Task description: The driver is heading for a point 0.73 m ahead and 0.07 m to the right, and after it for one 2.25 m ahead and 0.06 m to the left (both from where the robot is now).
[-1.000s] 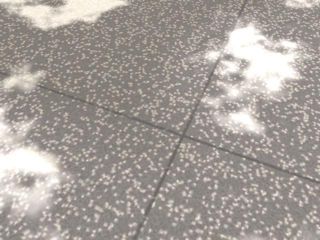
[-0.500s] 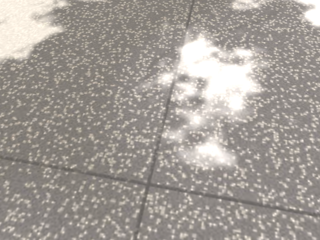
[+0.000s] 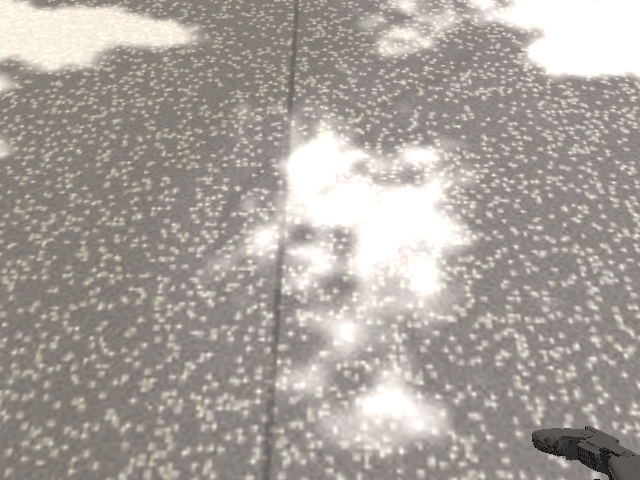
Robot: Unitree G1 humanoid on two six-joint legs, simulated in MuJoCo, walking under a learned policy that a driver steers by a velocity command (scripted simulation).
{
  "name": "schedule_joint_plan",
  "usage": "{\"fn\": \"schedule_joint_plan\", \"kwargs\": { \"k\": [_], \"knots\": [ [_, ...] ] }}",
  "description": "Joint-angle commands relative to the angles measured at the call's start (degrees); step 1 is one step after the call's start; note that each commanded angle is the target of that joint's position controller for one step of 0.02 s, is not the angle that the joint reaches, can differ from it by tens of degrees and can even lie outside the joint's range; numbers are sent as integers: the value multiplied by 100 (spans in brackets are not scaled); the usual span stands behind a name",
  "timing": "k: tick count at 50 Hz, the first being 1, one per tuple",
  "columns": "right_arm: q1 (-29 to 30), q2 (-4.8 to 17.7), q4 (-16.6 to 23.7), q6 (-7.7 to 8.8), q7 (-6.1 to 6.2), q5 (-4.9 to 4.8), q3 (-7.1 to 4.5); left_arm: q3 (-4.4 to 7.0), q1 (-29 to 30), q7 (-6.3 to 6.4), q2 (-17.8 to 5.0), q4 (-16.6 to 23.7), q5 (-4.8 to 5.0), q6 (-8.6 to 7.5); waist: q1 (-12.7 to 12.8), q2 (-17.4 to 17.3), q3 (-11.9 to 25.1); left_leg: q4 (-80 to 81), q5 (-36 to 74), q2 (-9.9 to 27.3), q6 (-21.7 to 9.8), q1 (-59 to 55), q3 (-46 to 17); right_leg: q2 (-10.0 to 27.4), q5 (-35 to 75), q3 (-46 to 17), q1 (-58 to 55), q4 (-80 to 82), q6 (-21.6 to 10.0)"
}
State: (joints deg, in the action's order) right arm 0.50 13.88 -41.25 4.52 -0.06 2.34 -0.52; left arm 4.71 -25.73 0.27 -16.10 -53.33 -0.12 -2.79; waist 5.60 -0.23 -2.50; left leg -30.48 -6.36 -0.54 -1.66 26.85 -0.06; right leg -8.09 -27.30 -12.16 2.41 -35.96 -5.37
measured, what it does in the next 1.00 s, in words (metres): walks ahead, turning right: right foot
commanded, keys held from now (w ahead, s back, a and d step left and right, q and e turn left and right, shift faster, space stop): w+e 0.58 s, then w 0.04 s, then w+q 0.38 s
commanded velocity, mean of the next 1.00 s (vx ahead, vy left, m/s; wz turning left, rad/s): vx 0.50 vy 0.00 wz -0.35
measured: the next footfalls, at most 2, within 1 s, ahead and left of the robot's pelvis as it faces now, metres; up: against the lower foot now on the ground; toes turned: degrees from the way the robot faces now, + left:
right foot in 0.50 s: +0.37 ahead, -0.15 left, +0.00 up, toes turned -22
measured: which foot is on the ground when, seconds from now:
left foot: down 0.00-0.52, up 0.54-1.00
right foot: up 0.00-0.48, down 0.50-1.00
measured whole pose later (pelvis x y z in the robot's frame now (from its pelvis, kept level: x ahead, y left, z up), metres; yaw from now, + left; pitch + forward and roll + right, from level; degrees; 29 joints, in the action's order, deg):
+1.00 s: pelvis +0.50 -0.14 +0.01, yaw -17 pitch +1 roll -1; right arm -9.0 14.2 -44.1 0.7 -2.8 1.7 -1.8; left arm 1.5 -22.2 0.8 -13.8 -51.8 -1.4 -4.7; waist 2.4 -1.9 -1.8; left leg -37.5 -2.7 1.4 -3.6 34.8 3.4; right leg -6.1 -18.9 5.1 -9.1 -8.2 -5.2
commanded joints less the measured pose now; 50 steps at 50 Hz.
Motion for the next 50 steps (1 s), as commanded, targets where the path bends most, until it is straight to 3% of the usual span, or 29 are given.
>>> {"fn": "schedule_joint_plan", "kwargs": {
  "k": [1, 2, 3, 5, 8, 10, 16, 21, 23, 24, 25, 26, 27, 28, 29, 30, 31, 32, 33, 36, 41, 45, 48, 50],
  "knots": [
    [-1941, 1547, -70, -65, 132, 54, -518, 26, -338, 15, -533, 640, 8, -81, -780, -1244, 2063, 1354, -1954, 2691, -1176, -4222, -4505, 248, -371, 501, 3335, -3629, 27],
    [-1507, 976, 35, -85, 115, 5, -392, 60, 44, 1, -654, 590, -91, -18, -703, -458, 1085, 1505, -2232, 2407, -1045, -3329, -3590, 587, 220, 537, 3452, -3739, 43],
    [-1252, 647, 26, -71, 90, -18, -305, 46, 390, -61, -578, 638, -116, 0, -675, -116, 550, 1630, -1655, 2056, -900, -2649, -2658, 781, 637, 624, 3351, -3483, 85],
    [-1343, 538, -119, -13, 97, -30, -261, 40, 522, -176, -446, 698, -200, 111, -545, -527, 228, 1840, -525, 1616, -667, -2024, -1504, 1012, 845, 721, 3074, -3157, 175],
    [-1634, 593, -288, 151, 34, -124, -297, -1, 740, -286, -299, 856, -194, 254, -480, -577, 239, 1994, 557, 1583, -710, -1981, -811, 1085, 1078, 824, 3193, -3059, 235],
    [-1744, 643, -347, 187, 20, -137, -328, -31, 1127, -349, -261, 1029, -207, 284, -508, -531, 168, 2136, 758, 1618, -765, -2082, -456, 1175, 1408, 868, 3562, -2897, 291],
    [-2026, 721, -520, 155, 14, -123, -366, -184, 2296, -488, -68, 1488, -175, 229, -711, -485, -101, 2203, 1179, 1397, -614, -2154, 644, 1208, 2565, 1326, 3470, -1116, 321],
    [-2439, 970, -716, 29, 80, -121, -433, -196, 2841, -516, -161, 1772, -242, 229, -844, -486, -204, 1758, 2204, 1639, -470, -2869, 1056, 990, 1910, 1826, 3072, -116, -15],
    [-2513, 1147, -778, -66, 116, -112, -464, -141, 2534, -456, -256, 1727, -280, 225, -670, -595, 76, 822, 4021, 1670, -400, -3146, 1289, 599, 1272, 2040, 2467, 95, -248],
    [-2525, 1215, -784, -124, 126, -118, -471, -79, 1991, -411, -352, 1585, -294, 189, -433, -571, 415, -76, 4514, 1654, -377, -3122, 1379, 355, 1122, 2065, 1836, 289, -399],
    [-2468, 1209, -722, -167, 126, -135, -453, 26, 1017, -335, -510, 1267, -337, 136, 2, -318, 973, -1403, 3990, 1530, -237, -2564, 1521, 216, 1342, 1936, 545, 709, -583],
    [-2575, 869, -441, -153, 80, -180, -358, 208, 312, -232, -1093, 1148, -387, 134, 201, 482, 1696, -3254, 1675, 1266, 9, -848, 1542, 1486, 342, 144, -1225, 931, -1017],
    [-2335, 640, 4, -106, -8, -140, -337, 324, 505, -179, -1608, 1295, -163, 191, -88, 1455, 2070, -4984, -2512, 93, 325, 1161, 904, 2834, 730, -2930, -2181, 1745, -1675],
    [-1647, 992, 139, -79, -22, -80, -396, 310, 330, -123, -1471, 1289, -92, 253, 206, 523, 1684, -5155, -2113, 295, 289, 1774, 25, 2720, 1657, -2514, -2001, 1896, -1646],
    [-1526, 805, 174, -19, -40, -158, -329, 241, 554, -66, -1202, 1173, -62, 239, -20, 322, 992, -4837, -1596, 559, 233, 1813, -46, 2568, 2360, -1640, -1335, 1848, -1540],
    [-1728, 730, 37, 2, -33, -164, -298, 139, 806, -45, -850, 1139, -53, 195, -337, 51, 551, -4175, -1367, 768, 204, 1396, -47, 2266, 3099, -1024, -523, 1933, -1262],
    [-1820, 711, -4, -71, -36, -73, -299, 70, 1022, -27, -673, 1139, -41, 136, -569, 53, 386, -3806, -1355, 860, 230, 1000, -86, 1984, 3485, -634, 7, 2014, -1094],
    [-2124, 657, -154, -183, -60, 1, -278, -3, 1214, -32, -499, 1171, -54, 75, -751, 89, 445, -3611, -1293, 892, 248, 613, -65, 1836, 3664, -303, 298, 2135, -993],
    [-2269, 610, -240, -272, -95, 34, -271, -46, 1169, -56, -420, 1136, -51, -7, -791, 152, 512, -3506, -1212, 850, 259, 401, 19, 1776, 3911, -136, 448, 2243, -976],
    [-1980, 542, -226, -363, -175, -29, -275, -25, 838, -103, -573, 891, -44, -142, -725, 221, 267, -3052, -603, 847, 253, 640, 102, 1692, 3884, 260, 548, 2632, -854],
    [-1103, 525, -42, -355, -204, -119, -286, -71, 441, -85, -551, 659, -77, -212, -410, 244, -99, -2124, 365, 644, 136, 1356, -117, 1698, 3812, 786, -7, 2884, -471],
    [-615, 452, 86, -307, -245, -97, -245, -128, 306, -3, -491, 506, -108, -261, -275, 257, -312, -1320, 722, 362, -6, 1421, 9, 1797, 4224, 1240, -454, 2931, -309],
    [-259, 349, 252, -274, -291, -51, -180, -174, 127, 82, -474, 332, -123, -252, -186, 251, -386, -671, 502, 211, -188, 1240, 415, 1908, 5118, 1507, -895, 2685, -211],
    [-490, 398, 234, -276, -271, -60, -196, -168, 199, 139, -621, 277, -153, -246, -354, 431, -140, -446, -7, -115, -413, 635, 733, 1947, 6985, 1714, -1115, 2017, -72]
  ]
}}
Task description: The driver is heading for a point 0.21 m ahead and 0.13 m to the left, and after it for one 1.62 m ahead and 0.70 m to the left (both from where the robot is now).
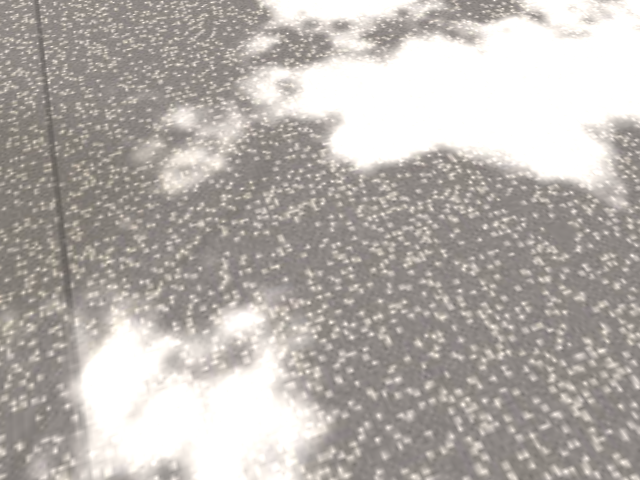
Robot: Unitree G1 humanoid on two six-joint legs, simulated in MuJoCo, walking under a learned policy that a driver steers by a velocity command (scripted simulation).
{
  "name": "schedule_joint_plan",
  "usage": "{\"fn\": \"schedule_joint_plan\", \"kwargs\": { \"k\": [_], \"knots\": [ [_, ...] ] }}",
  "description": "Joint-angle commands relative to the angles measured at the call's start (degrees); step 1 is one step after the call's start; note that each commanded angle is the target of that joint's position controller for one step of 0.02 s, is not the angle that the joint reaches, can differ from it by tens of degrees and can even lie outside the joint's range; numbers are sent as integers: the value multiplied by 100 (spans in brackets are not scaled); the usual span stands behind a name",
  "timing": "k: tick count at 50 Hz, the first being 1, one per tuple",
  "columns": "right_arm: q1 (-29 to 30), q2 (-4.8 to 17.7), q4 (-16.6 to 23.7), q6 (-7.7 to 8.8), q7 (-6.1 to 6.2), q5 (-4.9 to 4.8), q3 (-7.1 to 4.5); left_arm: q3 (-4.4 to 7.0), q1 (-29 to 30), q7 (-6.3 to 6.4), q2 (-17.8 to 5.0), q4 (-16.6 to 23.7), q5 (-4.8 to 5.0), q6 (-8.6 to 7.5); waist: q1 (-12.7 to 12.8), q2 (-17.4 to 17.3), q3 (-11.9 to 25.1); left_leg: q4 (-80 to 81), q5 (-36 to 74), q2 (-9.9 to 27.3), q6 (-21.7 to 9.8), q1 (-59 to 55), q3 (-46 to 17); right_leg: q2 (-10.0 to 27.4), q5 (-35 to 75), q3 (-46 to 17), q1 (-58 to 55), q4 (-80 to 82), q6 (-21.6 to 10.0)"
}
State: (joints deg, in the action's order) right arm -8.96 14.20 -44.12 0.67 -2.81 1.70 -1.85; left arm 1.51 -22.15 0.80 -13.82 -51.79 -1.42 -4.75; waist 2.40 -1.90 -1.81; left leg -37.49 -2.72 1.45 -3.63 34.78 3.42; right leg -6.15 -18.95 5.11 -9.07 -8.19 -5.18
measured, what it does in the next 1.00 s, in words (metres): walks ahead, turning left: left foot, then right foot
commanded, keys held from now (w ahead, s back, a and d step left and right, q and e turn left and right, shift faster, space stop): q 1.00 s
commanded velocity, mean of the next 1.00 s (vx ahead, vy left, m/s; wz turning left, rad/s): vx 0.12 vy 0.00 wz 0.54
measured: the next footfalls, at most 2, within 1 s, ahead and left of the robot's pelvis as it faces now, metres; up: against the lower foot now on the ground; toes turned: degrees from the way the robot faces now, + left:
left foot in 0.08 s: +0.20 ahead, +0.08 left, +0.00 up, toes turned +5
right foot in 0.62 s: +0.32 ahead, -0.08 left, +0.00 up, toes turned +27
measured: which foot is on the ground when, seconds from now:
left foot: up 0.00-0.06, down 0.08-0.62, up 0.64-1.00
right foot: down 0.00-0.08, up 0.10-0.60, down 0.62-1.00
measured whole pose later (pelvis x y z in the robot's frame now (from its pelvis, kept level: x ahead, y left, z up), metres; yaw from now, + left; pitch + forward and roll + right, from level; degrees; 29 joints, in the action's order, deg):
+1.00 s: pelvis +0.21 -0.02 +0.01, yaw +35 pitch +0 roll +1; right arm -10.4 17.7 -40.1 -5.5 -2.6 0.3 -3.8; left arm 1.7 -13.2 1.3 -15.6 -40.5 -1.8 0.8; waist 0.7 -0.9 -4.5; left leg -48.7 -25.5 -0.8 1.9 21.1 0.0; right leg 3.2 -13.2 7.7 12.9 -26.6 -1.4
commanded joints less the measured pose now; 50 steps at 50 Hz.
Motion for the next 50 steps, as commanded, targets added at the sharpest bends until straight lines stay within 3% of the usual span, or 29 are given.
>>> {"fn": "schedule_joint_plan", "kwargs": {
  "k": [1, 2, 3, 4, 5, 6, 7, 8, 9, 10, 12, 14, 19, 24, 27, 29, 30, 31, 32, 33, 34, 35, 37, 38, 40, 44, 50],
  "knots": [
    [108, 431, 434, 118, 31, 28, -88, 169, -101, 127, -942, 109, -37, -28, -197, 702, -25, 283, -668, -528, -329, -498, 524, 1745, 7231, 66, -72, -1391, -24],
    [-593, 547, 235, 163, 63, 58, -139, 196, -21, 155, -1032, 119, -59, 16, -476, 745, 326, 467, -740, -708, -449, -1132, 517, 1719, 7645, 104, -16, -2377, 30],
    [-1434, 678, -7, 245, 101, 134, -211, 210, 148, 166, -1109, 185, 4, 36, -891, 674, 736, 1045, -120, -695, -609, -2224, 296, 1596, 6912, 231, 510, -3671, 100],
    [-2121, 1159, -119, 279, 164, 194, -356, 157, 284, 157, -972, 425, 90, -18, -1186, 121, 1348, 992, 1308, 385, -1036, -3719, -939, 1148, 4237, 416, 1839, -5634, 228],
    [-1752, 1749, 9, 219, 200, 38, -520, 92, -258, 86, -512, 668, 240, -44, -557, -1461, 2096, 985, 4501, 2171, -2261, -5435, -3901, -190, -1321, 7, 4107, -7918, 560],
    [-1699, 1597, 39, 186, 178, -270, -549, 115, -38, 75, -822, 616, 18, -20, -712, -40, 2295, 1010, 5096, 1979, -2320, -5219, -3464, 290, -858, -974, 4341, -8069, 514],
    [-1298, 1342, 104, 160, 219, -261, -478, 75, 352, 60, -711, 764, 77, -37, -625, 31, 1502, 1220, 4671, 1827, -2132, -4517, -2829, 547, -514, -985, 4574, -7821, 541],
    [-998, 932, 109, 104, 243, -229, -364, 67, 465, 55, -704, 778, 48, -36, -415, 460, 721, 1542, 4080, 1469, -1773, -3579, -2365, 754, -363, -887, 4522, -7219, 554],
    [-839, 748, 124, 80, 275, -244, -305, 88, 628, 41, -730, 862, -36, 62, -287, 494, 388, 1751, 3651, 1142, -1535, -3049, -2095, 872, -337, -893, 4425, -6746, 615],
    [-715, 712, 141, 61, 288, -221, -277, 72, 495, 19, -684, 858, -92, 198, -139, 387, 295, 1885, 3575, 925, -1429, -2577, -1843, 877, -303, -831, 4101, -6452, 687],
    [-750, 934, 130, 107, 245, -155, -327, 49, 325, 9, -547, 888, -93, 386, -23, 202, 444, 1873, 4008, 713, -1348, -2228, -1594, 786, -199, -694, 3806, -5980, 796],
    [-769, 1074, 149, 112, 232, -129, -376, 40, 360, 24, -514, 952, -62, 443, -11, 52, 618, 1802, 4088, 567, -1233, -2179, -1497, 764, 46, -639, 3794, -5543, 860],
    [-925, 1109, 226, -55, 299, -143, -416, 59, 1073, 59, -613, 1235, -24, 537, -287, -275, 694, 1665, 2825, 390, -833, -2389, -1855, 790, 604, -725, 4005, -4686, 905],
    [-1058, 1180, 321, -211, 344, -47, -479, 53, 1540, 112, -709, 1439, 57, 528, -503, -406, 489, 1427, 2115, 551, -900, -2780, -2621, 642, 142, -914, 4092, -4003, 832],
    [-939, 1217, 398, -255, 340, -28, -503, 43, 1467, 145, -763, 1484, 126, 450, -465, -494, 452, 1160, 2457, 575, -871, -2911, -3045, 464, -223, -1002, 3671, -3332, 683],
    [-631, 1212, 487, -273, 336, -89, -503, 43, 1101, 171, -778, 1421, 149, 388, -220, -536, 395, 1004, 1991, 375, -600, -2676, -3225, 392, 49, -1000, 2883, -2216, 573],
    [-411, 1161, 559, -273, 348, -161, -484, 57, 805, 206, -810, 1354, 93, 334, -19, -438, 369, 767, 1329, 143, -331, -2263, -3158, 542, 721, -1074, 2158, -1301, 501],
    [-624, 817, 633, -250, 350, -203, -391, 126, 730, 271, -1164, 1376, 7, 303, -161, 406, 552, -61, -331, -278, 3, -1752, -2555, 1614, 1201, -1932, 1445, -828, 234],
    [-1181, 552, 733, -250, 375, -205, -332, 214, 1138, 258, -1724, 1557, 21, 377, -570, 1714, 569, -1044, -3359, -1345, 268, -635, -1299, 3035, 3426, -3525, 980, -856, -517],
    [-1177, 1116, 556, -296, 402, 20, -460, 230, 709, 213, -1469, 1447, 94, 452, -307, 1263, 786, -2261, -3679, -1014, 357, -566, -894, 3192, 4224, -3507, 1106, -1116, -1062],
    [-1010, 1209, 488, -319, 377, 25, -513, 118, 756, 194, -1079, 1475, 92, 470, -349, 767, 616, -2702, -3278, -833, 396, -572, -966, 2843, 4250, -2882, 1317, -1192, -995],
    [-927, 1153, 434, -365, 329, -3, -517, 70, 1052, 185, -882, 1523, 83, 487, -439, 614, 370, -2878, -2869, -688, 480, -616, -948, 2406, 3929, -2188, 1578, -1151, -765],
    [-900, 1065, 443, -457, 189, -75, -485, 76, 1302, 216, -889, 1600, 15, 503, -481, 1083, 350, -3114, -2376, -660, 634, -585, -783, 1899, 3911, -1419, 1593, -1163, -498],
    [-854, 1038, 450, -480, 152, -113, -467, 92, 1238, 207, -900, 1599, -7, 504, -431, 1121, 394, -3142, -2256, -671, 688, -591, -708, 1820, 3973, -1223, 1563, -1180, -491],
    [-636, 982, 535, -505, 115, -144, -433, 131, 1053, 190, -925, 1564, -8, 490, -304, 1098, 442, -2956, -2165, -633, 746, -487, -637, 1899, 3833, -1103, 1356, -1163, -575],
    [-291, 858, 677, -554, 67, -108, -363, 223, 768, 161, -1037, 1455, -12, 478, -132, 1115, 405, -2203, -2218, -408, 721, -475, -520, 2182, 3302, -1055, 1149, -1107, -722],
    [-77, 734, 861, -532, 9, -162, -261, 334, 866, 25, -1234, 1418, -53, 508, -96, 1300, 418, -665, -2345, -271, 447, -1573, -48, 2295, 2738, -625, 1686, -1287, -589]
  ]
}}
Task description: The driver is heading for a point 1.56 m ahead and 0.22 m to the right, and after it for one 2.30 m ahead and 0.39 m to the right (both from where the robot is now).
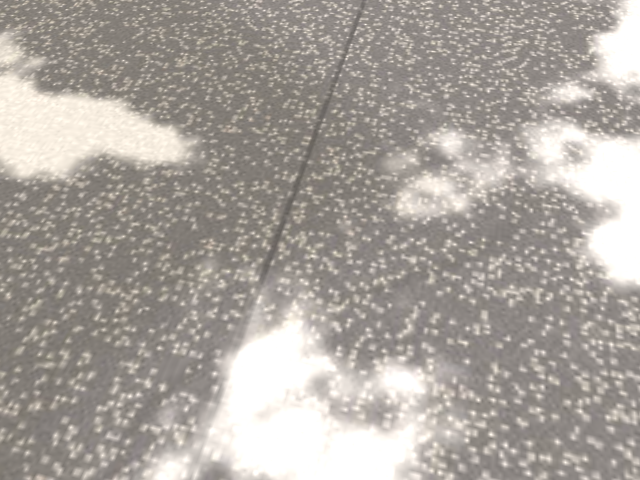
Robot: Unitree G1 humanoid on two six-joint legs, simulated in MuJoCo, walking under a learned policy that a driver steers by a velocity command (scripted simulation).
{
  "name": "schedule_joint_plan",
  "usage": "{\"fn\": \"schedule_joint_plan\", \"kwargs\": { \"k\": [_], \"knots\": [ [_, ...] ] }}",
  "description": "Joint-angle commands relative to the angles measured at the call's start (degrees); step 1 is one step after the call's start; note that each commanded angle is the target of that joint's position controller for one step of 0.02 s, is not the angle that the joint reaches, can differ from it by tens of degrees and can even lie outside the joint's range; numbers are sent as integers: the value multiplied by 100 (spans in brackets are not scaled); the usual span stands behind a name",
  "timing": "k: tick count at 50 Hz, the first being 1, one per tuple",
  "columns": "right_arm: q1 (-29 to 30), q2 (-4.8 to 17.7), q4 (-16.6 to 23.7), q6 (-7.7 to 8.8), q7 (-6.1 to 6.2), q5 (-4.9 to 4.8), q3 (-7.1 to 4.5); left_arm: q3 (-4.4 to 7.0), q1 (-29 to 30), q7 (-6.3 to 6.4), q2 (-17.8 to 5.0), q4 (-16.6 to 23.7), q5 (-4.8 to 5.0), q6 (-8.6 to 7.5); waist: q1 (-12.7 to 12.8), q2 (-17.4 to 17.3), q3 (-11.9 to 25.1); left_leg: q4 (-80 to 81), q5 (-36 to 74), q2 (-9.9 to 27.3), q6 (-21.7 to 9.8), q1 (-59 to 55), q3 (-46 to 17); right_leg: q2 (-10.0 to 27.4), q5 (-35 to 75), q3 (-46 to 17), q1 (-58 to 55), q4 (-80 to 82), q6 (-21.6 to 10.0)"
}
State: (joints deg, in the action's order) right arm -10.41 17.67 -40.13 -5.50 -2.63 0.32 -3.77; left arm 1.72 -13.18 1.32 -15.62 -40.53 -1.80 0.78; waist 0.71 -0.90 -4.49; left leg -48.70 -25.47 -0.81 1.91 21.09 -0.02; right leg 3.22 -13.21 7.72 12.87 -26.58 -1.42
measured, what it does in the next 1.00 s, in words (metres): steps on the spot: left foot, then right foot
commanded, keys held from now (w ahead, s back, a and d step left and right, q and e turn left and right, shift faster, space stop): q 0.10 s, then no key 0.90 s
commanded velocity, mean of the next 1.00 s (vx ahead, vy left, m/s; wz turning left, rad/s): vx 0.00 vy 0.00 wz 0.20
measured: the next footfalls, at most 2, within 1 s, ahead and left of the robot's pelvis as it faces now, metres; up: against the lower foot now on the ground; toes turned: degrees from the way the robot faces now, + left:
left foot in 0.10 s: +0.02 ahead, +0.11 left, +0.00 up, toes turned +5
right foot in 0.54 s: +0.04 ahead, -0.08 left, +0.00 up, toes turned +11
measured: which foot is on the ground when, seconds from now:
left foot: up 0.00-0.08, down 0.10-1.00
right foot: down 0.00-0.08, up 0.10-0.52, down 0.54-1.00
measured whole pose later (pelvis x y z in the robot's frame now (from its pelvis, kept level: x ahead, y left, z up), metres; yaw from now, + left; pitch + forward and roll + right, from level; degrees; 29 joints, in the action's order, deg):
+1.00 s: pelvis -0.01 +0.01 +0.01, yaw +10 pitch -2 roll +0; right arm -14.2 13.4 -61.4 -0.7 1.7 0.5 0.1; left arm -0.3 -13.4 1.6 -12.6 -58.1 -0.6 0.1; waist -0.4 0.1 -1.8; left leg -20.0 -10.1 -3.8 -1.8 7.9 -4.0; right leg -1.9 -12.5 -0.3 7.0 -21.3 -2.1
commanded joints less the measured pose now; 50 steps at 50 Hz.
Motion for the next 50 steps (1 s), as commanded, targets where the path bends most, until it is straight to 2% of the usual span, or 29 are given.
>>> {"fn": "schedule_joint_plan", "kwargs": {
  "k": [1, 3, 4, 5, 6, 7, 8, 9, 10, 11, 12, 14, 20, 23, 25, 26, 27, 28, 29, 30, 31, 33, 36, 38, 50],
  "knots": [
    [59, 397, 484, 103, -10, -32, -68, 333, -39, -40, -1095, 276, -6, -27, 67, 1208, 696, 720, -34, -54, -161, -329, 351, 1395, 2114, -867, -494, 456, -923],
    [-192, 345, 432, 178, 13, 2, -56, 364, 64, -52, -1149, 254, 78, 22, -153, 1013, 726, 1844, 633, -140, -316, -955, 473, 1325, 1774, -618, -236, -31, -641],
    [-349, 439, 363, 249, 73, 70, -75, 362, -83, -59, -1082, 187, 89, 45, -232, 604, 741, 2586, 1192, -128, -394, -1446, 189, 1178, 1182, -386, 145, -534, -305],
    [-446, 968, 389, 338, 150, 146, -180, 295, -327, -96, -764, 252, 32, 89, -168, -912, 657, 3375, 1698, 1102, -645, -1949, -1632, 599, -628, 150, 1194, -1984, 136],
    [-563, 1698, 509, 357, 148, 93, -355, 183, 5, -1, -503, 626, 13, 187, -267, -1629, 431, 3325, 3467, 2397, -1554, -1510, -3204, -324, -2431, -159, 2198, -2801, 355],
    [-887, 1411, 381, 357, 167, 43, -331, 223, 217, 45, -724, 571, 26, 266, -504, -979, 553, 3166, 3858, 2275, -1916, -1428, -2780, -128, -2329, -749, 2020, -3452, 345],
    [-562, 1014, 356, 353, 203, 30, -187, 234, 162, 16, -695, 473, 115, 285, -257, -822, 342, 3121, 3733, 1885, -1828, -1253, -2198, -73, -1873, -871, 1985, -3600, 308],
    [-129, 759, 384, 340, 235, 38, -103, 249, 52, -15, -710, 328, 150, 252, -46, -712, 213, 3178, 3433, 1435, -1544, -1122, -1718, -7, -1367, -935, 1857, -3406, 288],
    [125, 656, 425, 352, 285, 24, -62, 289, -56, -39, -801, 231, 90, 227, 37, -826, 283, 3138, 3607, 1155, -1371, -1250, -1458, -47, -1050, -850, 1786, -3363, 285],
    [119, 555, 413, 370, 306, 15, -19, 301, -211, -73, -835, 108, 37, 221, 39, -815, 495, 3070, 4132, 1046, -1351, -1395, -1291, -118, -897, -782, 1629, -3468, 313],
    [41, 525, 372, 390, 306, 6, 5, 298, -279, -103, -804, 46, 44, 230, 45, -656, 656, 3035, 4348, 1039, -1349, -1503, -1215, -162, -830, -776, 1522, -3501, 332],
    [-103, 519, 282, 437, 304, 4, 21, 263, -215, -133, -671, 12, 97, 265, -12, -474, 707, 3080, 4145, 1081, -1346, -1668, -1230, -166, -761, -801, 1477, -3231, 355],
    [-307, 505, 2, 461, 326, 95, 80, 180, 55, -78, -483, -82, 95, 314, -220, -629, 414, 3188, 2898, 1129, -1413, -1479, -1499, -237, -991, -817, 938, -1738, 252],
    [-244, 506, -124, 467, 331, 120, 105, 153, -28, -8, -446, -205, 145, 270, -188, -596, 425, 3065, 2922, 1129, -1420, -1224, -1647, -351, -1065, -788, 389, -1059, 151],
    [-85, 451, -203, 467, 358, 79, 145, 113, -246, 39, -345, -354, 155, 212, -3, -455, 472, 2883, 2921, 1037, -1285, -1058, -1670, -393, -545, -747, -178, -103, 69],
    [-29, 387, -246, 477, 377, 39, 179, 77, -394, 61, -291, -444, 125, 149, 129, -299, 501, 2789, 2808, 958, -1090, -800, -1638, -290, 282, -848, -734, 709, 19],
    [-135, 199, -272, 526, 375, 33, 252, 71, -424, 93, -425, -484, 52, 62, 64, -27, 658, 2722, 2435, 819, -819, -497, -1593, 165, 738, -1373, -1286, 965, -39],
    [-467, 112, -321, 548, 346, 8, 256, 126, -160, 94, -854, -431, 27, -5, -305, 589, 592, 2652, 1780, 294, -642, -379, -1135, 750, 1411, -2007, -1191, 869, -253],
    [-432, 173, -501, 502, 358, 26, 244, 91, 110, 19, -713, -451, 102, -32, -289, 704, 493, 2831, 1395, 42, -580, -1007, -880, 857, 1346, -1975, -429, 837, -444],
    [-352, 225, -598, 482, 364, 68, 240, 26, 241, -26, -505, -458, 102, -61, -261, 694, 396, 2927, 1573, 97, -565, -1286, -927, 657, 945, -1827, -214, 884, -338],
    [-291, 301, -696, 485, 362, 68, 211, 14, 221, -31, -470, -515, 109, -75, -172, 658, 283, 2949, 1798, 148, -572, -1316, -966, 440, 694, -1644, -190, 894, -204],
    [-290, 339, -834, 506, 347, 58, 192, 7, 16, 15, -497, -696, 133, -92, -109, 627, 291, 2935, 2114, 254, -588, -1302, -1014, 289, 682, -1513, -326, 894, -132],
    [-366, 198, -1124, 538, 378, 33, 235, -6, -64, 26, -443, -885, 135, -92, -76, 301, 288, 3052, 2039, 273, -529, -1148, -1022, 286, 650, -1493, -523, 861, -175],
    [-370, 168, -1300, 532, 397, 31, 244, -20, -51, 28, -421, -999, 125, -92, -66, 204, 232, 3109, 1973, 273, -500, -1132, -1024, 283, 539, -1501, -493, 890, -198],
    [-494, 86, -2089, 525, 456, 17, 317, -117, -151, 48, -262, -1681, 121, -121, -90, 107, 185, 3156, 1997, 358, -482, -1227, -993, 210, 465, -1490, -404, 973, -225]
  ]
}}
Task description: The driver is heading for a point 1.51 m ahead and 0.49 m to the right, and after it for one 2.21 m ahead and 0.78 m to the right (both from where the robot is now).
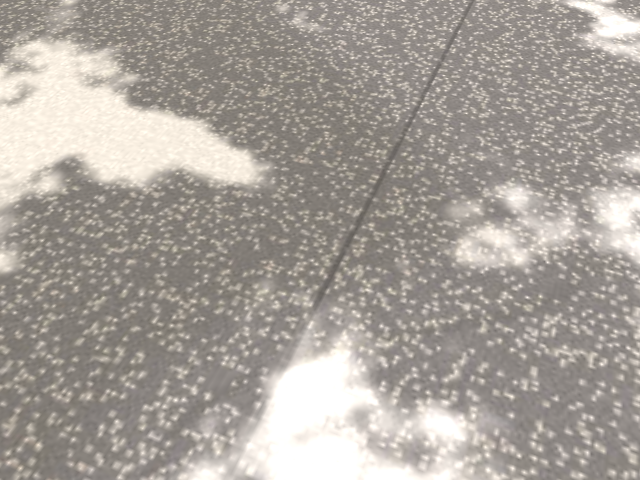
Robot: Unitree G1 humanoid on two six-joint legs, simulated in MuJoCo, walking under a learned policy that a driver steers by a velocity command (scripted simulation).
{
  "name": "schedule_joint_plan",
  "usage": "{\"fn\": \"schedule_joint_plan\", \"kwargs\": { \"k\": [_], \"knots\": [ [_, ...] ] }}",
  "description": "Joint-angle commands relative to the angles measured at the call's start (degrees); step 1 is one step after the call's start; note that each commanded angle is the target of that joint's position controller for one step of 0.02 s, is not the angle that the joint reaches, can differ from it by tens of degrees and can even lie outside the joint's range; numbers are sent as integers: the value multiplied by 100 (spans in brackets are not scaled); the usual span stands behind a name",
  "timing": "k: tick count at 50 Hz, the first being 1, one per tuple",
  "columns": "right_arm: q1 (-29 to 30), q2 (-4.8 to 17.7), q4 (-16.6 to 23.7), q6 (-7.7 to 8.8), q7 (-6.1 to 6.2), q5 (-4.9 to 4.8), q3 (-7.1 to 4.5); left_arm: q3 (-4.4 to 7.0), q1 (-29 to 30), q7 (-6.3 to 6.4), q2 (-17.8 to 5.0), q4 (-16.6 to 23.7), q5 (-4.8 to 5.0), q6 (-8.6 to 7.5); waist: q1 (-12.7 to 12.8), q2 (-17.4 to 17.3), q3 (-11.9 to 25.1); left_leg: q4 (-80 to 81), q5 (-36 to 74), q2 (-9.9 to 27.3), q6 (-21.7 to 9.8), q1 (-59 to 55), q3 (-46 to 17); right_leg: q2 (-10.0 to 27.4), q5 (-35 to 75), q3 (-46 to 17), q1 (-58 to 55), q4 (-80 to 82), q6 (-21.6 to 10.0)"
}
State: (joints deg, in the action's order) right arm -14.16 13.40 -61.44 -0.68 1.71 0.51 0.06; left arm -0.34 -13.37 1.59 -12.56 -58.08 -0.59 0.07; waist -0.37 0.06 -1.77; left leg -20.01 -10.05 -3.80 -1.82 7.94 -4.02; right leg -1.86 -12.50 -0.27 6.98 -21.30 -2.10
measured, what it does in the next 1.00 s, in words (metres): walks ahead: right foot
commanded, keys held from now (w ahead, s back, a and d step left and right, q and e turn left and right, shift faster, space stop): no key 0.12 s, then w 0.62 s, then w+e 0.26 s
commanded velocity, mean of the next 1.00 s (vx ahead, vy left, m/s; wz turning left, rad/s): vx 0.32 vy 0.00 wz -0.06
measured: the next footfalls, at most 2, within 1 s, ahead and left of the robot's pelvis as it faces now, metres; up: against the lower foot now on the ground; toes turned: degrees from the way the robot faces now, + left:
right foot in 0.90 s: +0.45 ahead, -0.02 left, +0.00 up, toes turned -7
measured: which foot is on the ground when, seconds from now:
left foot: down 0.00-0.92, up 0.94-1.00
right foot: down 0.00-0.44, up 0.46-0.88, down 0.90-1.00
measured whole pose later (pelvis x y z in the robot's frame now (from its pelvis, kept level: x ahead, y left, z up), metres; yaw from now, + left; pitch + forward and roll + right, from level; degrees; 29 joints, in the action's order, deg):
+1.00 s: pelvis +0.34 +0.02 -0.03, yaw -5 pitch -1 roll -1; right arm -21.0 10.8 -61.1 5.6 0.4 1.2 -1.3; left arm 3.5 -8.1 -1.0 -12.7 -55.5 -0.8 -2.8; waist -0.2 -0.8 -4.1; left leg -69.1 -20.3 -1.0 -4.0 12.6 1.1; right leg -7.0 -10.8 6.1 21.5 -32.1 -9.0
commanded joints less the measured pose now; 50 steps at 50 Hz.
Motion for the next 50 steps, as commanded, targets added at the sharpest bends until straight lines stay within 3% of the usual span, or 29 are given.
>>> {"fn": "schedule_joint_plan", "kwargs": {
  "k": [1, 6, 7, 9, 10, 12, 13, 14, 16, 18, 20, 21, 22, 23, 24, 25, 27, 29, 32, 37, 39, 42, 44, 45, 46, 47, 48, 49, 50],
  "knots": [
    [-131, 500, -5, 43, 27, -3, -58, 79, -154, 23, -551, 26, 0, -51, 16, 18, -92, 282, 456, 662, -110, 87, -587, 713, 396, -689, 193, 447, -157],
    [-190, 418, -205, 43, 45, -5, -20, 37, -273, 37, -463, -186, 2, -56, 12, 42, -122, 257, 463, 678, -108, 95, -558, 688, 411, -682, 229, 444, -155],
    [-242, 381, -244, 39, 46, 0, -8, 36, -342, 34, -458, -233, -7, -52, 21, 65, -6, 249, 39, 619, -124, 77, -515, 645, -129, -686, 196, 503, -167],
    [-241, 457, -214, 12, 38, 30, -57, 143, -445, 26, -694, -263, -18, 3, 68, 277, -148, -213, -1381, 297, -246, 481, -270, 586, -1882, -872, 347, 549, -356],
    [-153, 458, -151, 1, 12, 77, -74, 187, -561, 12, -766, -273, -27, 36, 140, 413, -363, -526, -1978, 167, -300, 945, -177, 736, -2754, -1198, 435, 709, -534],
    [85, 182, 26, 58, -69, 168, -28, 277, -978, 11, -863, -403, -31, 52, 285, 849, -705, -1527, -1745, 32, -271, 1646, 352, 1488, -3696, -2235, 356, 1316, -1011],
    [193, 148, 114, 118, -101, 203, -20, 305, -1039, 12, -826, -434, -41, 26, 298, 827, -845, -1992, -1407, 246, -242, 1823, 466, 1831, -3556, -2574, 438, 1530, -1198],
    [272, 219, 186, 178, -128, 187, -47, 324, -1038, 0, -804, -423, -71, -19, 284, 690, -841, -2318, -1461, 372, -227, 2014, 427, 1941, -3219, -2665, 381, 1618, -1273],
    [267, 265, 271, 292, -200, 152, -84, 368, -929, -27, -830, -377, -82, -122, 171, 508, -697, -2391, -1552, 504, -216, 2138, 423, 1838, -2572, -2325, 156, 1539, -1216],
    [251, 212, 338, 375, -235, 93, -104, 395, -798, -46, -806, -351, -48, -188, 71, 597, -660, -1788, -1402, 436, -224, 1551, 608, 1527, -2069, -1767, 444, 1345, -1044],
    [-336, 66, 158, 410, -224, 48, -119, 419, -559, -61, -795, -281, 3, -197, -240, 533, -571, -772, -685, 190, -248, 180, 948, 1175, -1930, -1217, 1215, 909, -879],
    [-818, 99, -29, 419, -193, 41, -162, 413, -528, -71, -731, -242, -13, -209, -390, 333, -499, -452, -619, 39, -247, -659, 960, 976, -1929, -1021, 1737, 449, -799],
    [-1358, 322, -160, 458, -139, 84, -234, 353, -419, -92, -521, -142, -49, -260, -594, -221, -361, -11, -1101, 547, -315, -1459, 185, 666, -1758, -622, 2377, -496, -635],
    [-2083, 904, -223, 489, -88, 120, -369, 205, -302, -162, 6, 100, -2, -328, -795, -1636, 19, 1136, -3021, 2056, -730, -2055, -2291, -62, -1718, 290, 3235, -2484, -338],
    [-2248, 1028, -379, 430, -94, 92, -415, 317, -111, -190, -446, 216, -162, -329, -690, -1330, -316, 1443, -3583, 2601, -1137, -1543, -3316, -39, -1969, 158, 3712, -3611, -390],
    [-1639, 765, -175, 436, -114, 100, -353, 347, 59, -244, -539, 248, -202, -341, -367, -576, -745, 1366, -3356, 2440, -1133, -1060, -2930, 325, -1395, -116, 3833, -4078, -447],
    [-1006, 520, 78, 546, -146, 63, -286, 307, -74, -342, -313, 131, -135, -407, -31, -286, -703, 1449, -1862, 1923, -906, -706, -1871, 599, -449, -158, 3477, -4000, -351],
    [-1104, 307, 33, 637, -118, 49, -210, 336, -81, -384, -354, 90, -172, -363, 32, -320, -486, 1403, -368, 1608, -796, -839, -1113, 619, -65, 40, 3296, -3906, -195],
    [-1599, 246, -159, 681, -95, 29, -162, 333, 338, -378, -275, 264, -151, -269, -9, -415, -406, 1190, 1473, 1470, -810, -1073, -522, 561, 159, 297, 3535, -3771, -42],
    [-1762, 219, -195, 672, -62, 51, -103, 210, 1612, -370, -87, 800, -76, -239, -204, -514, -651, 1216, 2580, 1277, -804, -764, -35, 337, 691, 692, 3175, -2205, 12],
    [-1769, 305, -221, 683, -39, 66, -119, 178, 1762, -358, -81, 888, -38, -238, -200, -591, -654, 1243, 2953, 1343, -771, -841, 205, 217, 827, 833, 2764, -1620, -139],
    [-1613, 409, -232, 720, 7, 79, -150, 254, 1317, -289, -283, 841, -35, -271, 113, -592, -344, 539, 4879, 1519, -625, -1203, 580, -86, 668, 915, 1872, -1314, -537],
    [-1453, 557, -189, 672, 44, 107, -211, 394, -20, -235, -494, 413, -33, -347, 661, -583, 369, -1141, 5615, 1530, -515, -1341, 791, -378, 462, 877, 657, -1077, -795],
    [-1378, 611, -149, 647, 35, 86, -231, 485, -779, -196, -627, 157, -85, -374, 999, -476, 699, -2328, 4851, 1411, -441, -793, 939, -240, 479, 662, -360, -754, -948],
    [-1466, 413, 17, 650, 7, 86, -191, 631, -1540, -152, -1104, 33, -185, -365, 1135, 154, 1228, -4195, 2554, 1076, -369, 320, 1112, 1037, -212, -1019, -1479, -701, -1297],
    [-1818, 86, 130, 674, -128, -41, -206, 692, -1341, -192, -1302, 87, -102, -263, 667, 1380, 1628, -6280, -1788, -205, -124, 2421, 721, 2249, -573, -4356, -2529, 382, -2304],
    [-1242, 416, 348, 704, -145, 83, -253, 685, -646, -251, -1221, 194, 32, -252, 486, 533, 1006, -6415, -1359, 260, -276, 3142, 59, 2042, -1079, -4147, -2040, 740, -2189],
    [-615, 509, 568, 768, -178, 84, -278, 609, -235, -250, -911, 307, 42, -271, 422, 156, 396, -6120, -829, 516, -289, 3233, 51, 1925, -821, -3362, -1263, 846, -2025],
    [-453, 460, 641, 802, -174, 78, -286, 543, -105, -247, -632, 279, 2, -305, 185, -299, -15, -5642, -578, 714, -256, 2955, 69, 1715, -25, -2828, -494, 981, -1815]
  ]
}}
